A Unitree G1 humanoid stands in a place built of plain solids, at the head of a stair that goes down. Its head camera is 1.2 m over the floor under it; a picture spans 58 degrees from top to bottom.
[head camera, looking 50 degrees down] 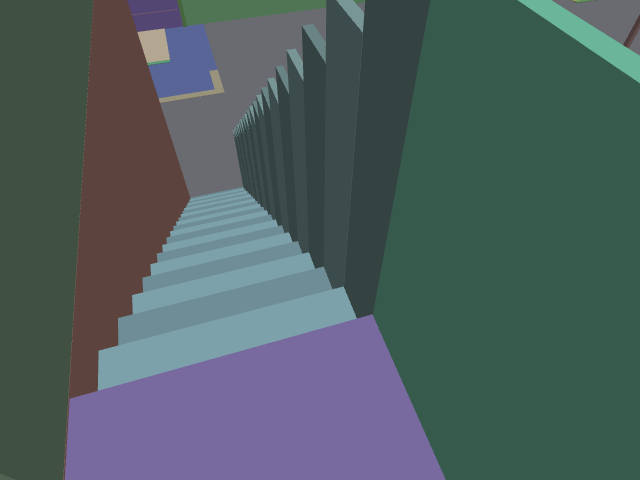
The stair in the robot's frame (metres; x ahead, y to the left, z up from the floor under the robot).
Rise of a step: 0.20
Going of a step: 0.25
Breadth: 0.90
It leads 17 degrees to the left of straight ahead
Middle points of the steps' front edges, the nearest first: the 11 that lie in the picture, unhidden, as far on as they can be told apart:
0.57 0.26 0.00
0.81 0.34 -0.20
1.05 0.41 -0.39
1.29 0.49 -0.59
1.53 0.56 -0.79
1.77 0.64 -0.98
2.01 0.71 -1.18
2.25 0.79 -1.38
2.49 0.86 -1.58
2.73 0.94 -1.77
2.97 1.01 -1.97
